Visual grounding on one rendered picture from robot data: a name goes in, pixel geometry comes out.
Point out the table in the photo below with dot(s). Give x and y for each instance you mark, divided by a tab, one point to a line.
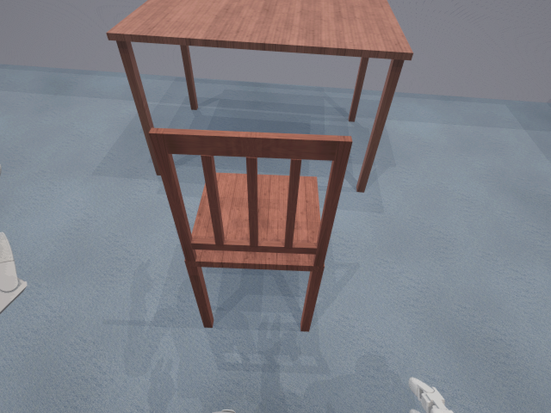
355	28

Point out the robot left hand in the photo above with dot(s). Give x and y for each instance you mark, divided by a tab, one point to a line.
10	285

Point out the robot right hand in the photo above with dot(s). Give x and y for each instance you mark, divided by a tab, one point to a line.
432	400

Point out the chair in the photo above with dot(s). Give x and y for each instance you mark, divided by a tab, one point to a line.
249	220

